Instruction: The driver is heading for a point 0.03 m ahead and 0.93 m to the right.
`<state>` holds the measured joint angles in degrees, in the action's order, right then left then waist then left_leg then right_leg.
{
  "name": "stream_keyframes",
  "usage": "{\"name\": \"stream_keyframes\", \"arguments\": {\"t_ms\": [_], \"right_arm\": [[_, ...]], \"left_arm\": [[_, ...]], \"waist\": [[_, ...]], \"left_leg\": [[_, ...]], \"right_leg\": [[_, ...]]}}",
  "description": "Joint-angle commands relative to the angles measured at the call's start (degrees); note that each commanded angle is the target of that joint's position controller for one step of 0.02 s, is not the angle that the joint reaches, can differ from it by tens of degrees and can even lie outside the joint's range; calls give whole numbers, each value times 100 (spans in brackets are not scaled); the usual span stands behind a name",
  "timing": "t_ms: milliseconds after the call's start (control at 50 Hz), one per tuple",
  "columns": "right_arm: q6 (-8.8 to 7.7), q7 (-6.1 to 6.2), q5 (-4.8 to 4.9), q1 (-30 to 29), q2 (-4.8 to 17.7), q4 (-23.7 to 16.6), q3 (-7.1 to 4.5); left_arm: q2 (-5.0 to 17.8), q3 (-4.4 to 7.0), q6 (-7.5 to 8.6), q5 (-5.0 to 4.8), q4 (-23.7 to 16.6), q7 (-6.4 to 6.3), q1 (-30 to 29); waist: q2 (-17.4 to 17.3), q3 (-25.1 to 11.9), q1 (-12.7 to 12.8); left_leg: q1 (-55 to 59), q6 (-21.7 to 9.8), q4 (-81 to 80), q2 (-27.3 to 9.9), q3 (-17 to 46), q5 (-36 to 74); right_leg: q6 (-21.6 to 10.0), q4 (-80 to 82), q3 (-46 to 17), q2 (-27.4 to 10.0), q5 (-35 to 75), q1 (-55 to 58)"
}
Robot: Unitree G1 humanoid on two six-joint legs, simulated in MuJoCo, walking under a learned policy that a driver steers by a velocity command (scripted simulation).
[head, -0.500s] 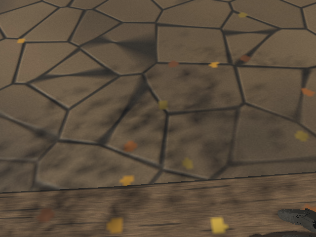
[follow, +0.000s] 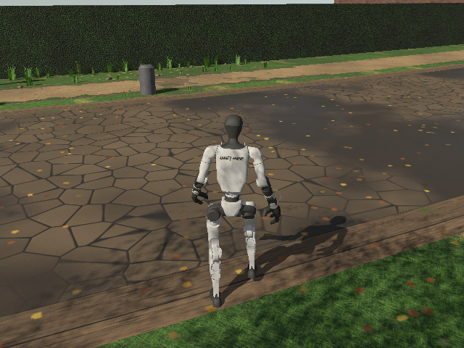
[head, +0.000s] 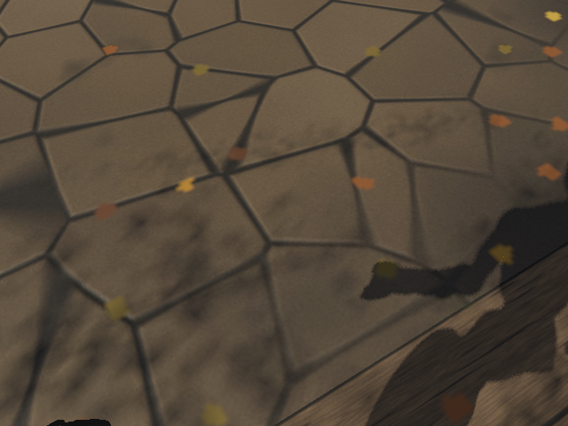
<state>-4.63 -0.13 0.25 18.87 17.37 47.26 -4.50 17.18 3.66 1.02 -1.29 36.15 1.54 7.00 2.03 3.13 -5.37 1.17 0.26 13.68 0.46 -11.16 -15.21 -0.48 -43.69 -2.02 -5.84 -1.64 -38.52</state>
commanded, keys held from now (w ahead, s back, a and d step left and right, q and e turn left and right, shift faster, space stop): w+e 1.00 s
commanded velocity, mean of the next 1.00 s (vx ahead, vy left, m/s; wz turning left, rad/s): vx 0.50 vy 0.00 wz -0.60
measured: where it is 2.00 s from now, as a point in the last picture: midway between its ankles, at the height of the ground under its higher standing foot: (441, 232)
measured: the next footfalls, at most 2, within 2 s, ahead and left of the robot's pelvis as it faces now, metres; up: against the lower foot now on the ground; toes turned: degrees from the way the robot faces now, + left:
right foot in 0.14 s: +0.25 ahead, -0.14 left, +0.00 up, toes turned -7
left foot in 0.62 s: +0.58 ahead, +0.00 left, +0.00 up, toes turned -25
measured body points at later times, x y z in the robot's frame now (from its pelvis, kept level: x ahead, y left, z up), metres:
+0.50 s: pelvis +0.29 -0.06 +0.00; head +0.32 -0.09 +0.45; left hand +0.42 +0.21 -0.10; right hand +0.45 -0.36 -0.08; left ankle +0.53 +0.05 -0.69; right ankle +0.21 -0.13 -0.74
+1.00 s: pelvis +0.56 -0.12 +0.00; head +0.58 -0.15 +0.45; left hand +0.87 -0.04 -0.08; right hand +0.41 -0.38 -0.12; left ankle +0.54 +0.01 -0.74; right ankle +0.61 -0.35 -0.69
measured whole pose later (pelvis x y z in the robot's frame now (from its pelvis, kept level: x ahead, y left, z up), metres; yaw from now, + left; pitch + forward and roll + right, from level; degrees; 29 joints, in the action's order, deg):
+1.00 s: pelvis +0.56 -0.12 +0.00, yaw -36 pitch +1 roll +2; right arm -4.4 -0.1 0.2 19.0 17.2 47.3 -4.2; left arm 17.0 3.7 1.2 -1.3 36.3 1.7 6.8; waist 2.0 3.0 -5.4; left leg 1.4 -0.3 13.6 0.7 -11.0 -15.8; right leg -0.4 -43.3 -2.0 -5.5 -1.4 -38.5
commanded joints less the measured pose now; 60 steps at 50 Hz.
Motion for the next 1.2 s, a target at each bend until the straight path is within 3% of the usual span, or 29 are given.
{"name": "stream_keyframes", "arguments": {"t_ms": [20, 80, 120, 140, 160, 180, 200, 220, 240, 260, 320, 440, 540, 600, 620, 640, 660, 680, 700, 740, 820, 980, 1040, 1100, 1120, 1140, 1160, 1180, 1200], "right_arm": [[-11, 23, 89, -215, 1021, -325, -236], [112, 47, 187, -199, 1259, -294, -307], [196, 88, 228, -301, 1240, -346, -284], [175, 111, 54, -172, 933, -446, -152], [30, 34, -145, 310, 147, -839, 123], [-167, -24, 79, -376, 677, -875, 43], [-274, -54, 258, -872, 930, -1038, -21], [-329, -21, 178, -882, 831, -1010, 13], [-333, 11, 14, -853, 832, -949, -7], [-284, 0, -38, -747, 855, -921, -32], [-122, -18, -111, -729, 668, -904, -2], [-118, -88, -64, -2021, 321, -1240, 151], [-209, -175, 18, -2179, 611, -1346, 36], [-275, -112, -28, -1123, 850, -1124, -132], [-288, -62, -117, -273, 1141, -1069, -210], [-212, -85, -174, 194, 1557, -874, -314], [-181, -120, -27, 110, 1034, -939, -212], [-144, -84, -9, -144, 687, -991, -121], [-103, -65, -64, -428, 597, -1007, -76], [-99, -31, -129, -634, 419, -909, -12], [-189, -23, -34, -564, 517, -694, -76], [-53, 38, 16, -288, 899, -382, -170], [52, 41, 112, -136, 1063, -269, -219], [176, 95, 193, -144, 1298, -260, -280], [199, 116, 199, -180, 1208, -265, -229], [165, 118, 19, -51, 863, -347, -74], [15, 10, -115, 519, 126, -660, 195], [-152, -54, 125, -114, 733, -589, 71], [-232, -77, 299, -650, 923, -775, 15]], "left_arm": [[203, 18, 81, -23, -561, 119, -601], [452, 148, 43, 25, -640, 164, -442], [911, 432, -8, 10, -278, 102, 1006], [1366, 619, -76, -33, -39, -14, 1982], [1993, 657, 1, -95, -139, -28, 1650], [1413, 493, 110, -50, -301, 8, 1760], [1118, 388, 206, 5, -211, 28, 1566], [990, 337, 250, 5, -212, 25, 1254], [831, 281, 251, 17, -259, 9, 888], [735, 234, 258, 98, -338, -21, 670], [792, 239, 294, 85, -257, -106, 622], [976, 293, 238, 14, 83, -250, 1139], [907, 294, 164, -35, 292, -284, 1418], [670, 225, 109, 8, 263, -265, 1300], [325, 93, 115, 103, 161, -243, 1365], [11, -9, 167, -86, 29, -242, 2188], [621, 81, 174, -146, 166, -266, 2124], [950, 177, 147, -115, 109, -264, 1456], [939, 189, 121, -44, 40, -279, 1102], [733, 201, 108, -6, -45, -231, 901], [330, 116, 2, -15, -164, -186, 735], [137, -1, 109, -6, -452, 73, -423], [227, 32, 98, -17, -623, 165, -700], [604, 243, 45, 36, -540, 170, 29], [855, 410, 25, 20, -278, 110, 975], [1262, 558, -36, 1, -44, -15, 1894], [1814, 567, 44, -38, -113, -36, 1611], [1190, 408, 121, -6, -168, -14, 1772], [997, 327, 201, 44, -93, 6, 1518]], "waist": [[-496, 216, 70], [-668, -39, 353], [-591, -842, 1200], [35, -1374, 1556], [1486, -1945, 739], [693, -2323, 1231], [432, -1464, 1249], [7, -1065, 979], [-96, -774, 747], [50, -683, 554], [-1, -516, 420], [134, -162, 891], [338, -173, 868], [424, -656, 311], [-154, -1518, -15], [-2087, -2263, 326], [-1619, -1942, 224], [-1031, -1184, 61], [-624, -751, 141], [-726, -312, 353], [-735, -154, 419], [-515, 100, 72], [-552, 179, 101], [-759, -420, 681], [-612, -894, 1214], [81, -1441, 1536], [1369, -2130, 739], [531, -2369, 1249], [397, -1470, 1253]], "left_leg": [[-90, -838, -504, -1593, 381, 1895], [370, -681, 364, -1667, 91, 4123], [-137, -438, 2372, -1418, -228, 5088], [-1605, -176, 4173, -1182, -220, 3136], [-4075, 146, 6104, -13, 432, -1862], [-4682, 57, 6590, -50, 1575, -1826], [-5031, -73, 6413, -283, 1556, -1209], [-4735, -107, 5907, -521, 1574, -724], [-4351, -46, 5418, -670, 1585, -463], [-3963, -3, 5200, -764, 1633, -260], [-3635, 248, 4552, -699, 1464, 36], [-3077, 412, 2158, -203, 1349, 2034], [-2826, 163, 1521, -111, 1638, 1638], [-1284, -225, 1229, -161, 1491, 1200], [235, -575, 1376, -1081, 2362, 937], [2016, -1532, 738, -2383, 5132, -426], [1834, -1477, 392, -2482, 5768, -1812], [1147, -1223, 289, -2232, 4818, -1736], [442, -1071, 225, -1996, 4035, -980], [-439, -968, -25, -1601, 2991, 175], [-688, -1118, -436, -1563, 2034, 1111], [-296, -896, -533, -1450, 540, 2011], [188, -784, -268, -1620, 303, 2735], [353, -622, 1251, -1603, 1, 5379], [-202, -469, 2391, -1439, -141, 5292], [-1691, -251, 4137, -1193, -132, 3053], [-3966, 32, 6022, -83, 510, -1866], [-4469, -24, 6463, -183, 1486, -1745], [-4791, -122, 6332, -411, 1441, -1211]], "right_leg": [[-143, 562, 237, 59, 144, 204], [-457, 796, 628, 470, -701, 801], [-827, 1204, 847, 976, -604, 2828], [-1159, 1276, -282, 375, -674, 4628], [-2272, 1926, -3693, -1056, -2046, 6202], [-2264, 2703, -4505, -1272, -2727, 6250], [-1975, 2811, -3691, -1130, -2183, 5638], [-1795, 2772, -3064, -898, -1520, 4845], [-1678, 2803, -2538, -675, -848, 4122], [-1650, 2915, -2261, -530, -384, 3634], [-1702, 3102, -1784, -352, 483, 2886], [-1256, 3034, -1287, 133, -158, 2294], [-1087, 2320, -2044, -186, -498, 2981], [-778, 1206, -2014, 148, 152, 2907], [-559, -378, -1591, 512, -605, 2236], [-142, -2279, -874, 1301, -3226, 213], [-54, -3059, -1009, 811, -3114, -503], [-9, -3214, -883, 608, -2575, -673], [22, -3107, -672, 413, -2174, -497], [12, -2635, -641, 110, -1730, -120], [60, -1972, -435, -57, -1429, -171], [-20, 277, 156, 56, 316, 106], [-224, 709, 364, 194, -96, 221], [-625, 907, 770, 775, -892, 1569], [-850, 1294, 748, 975, -512, 2990], [-1168, 1338, -482, 207, -521, 4809], [-2263, 1953, -3785, -1290, -1679, 6322], [-2182, 2607, -4201, -1428, -2170, 6222], [-1900, 2689, -3283, -1240, -1617, 5532]]}}
Keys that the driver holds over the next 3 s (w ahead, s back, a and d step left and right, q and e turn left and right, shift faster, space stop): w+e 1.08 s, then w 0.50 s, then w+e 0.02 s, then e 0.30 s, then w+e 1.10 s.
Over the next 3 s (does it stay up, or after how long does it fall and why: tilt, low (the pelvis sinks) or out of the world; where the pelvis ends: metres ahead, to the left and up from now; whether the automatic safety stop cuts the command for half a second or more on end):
stays up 1.09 -0.91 0.00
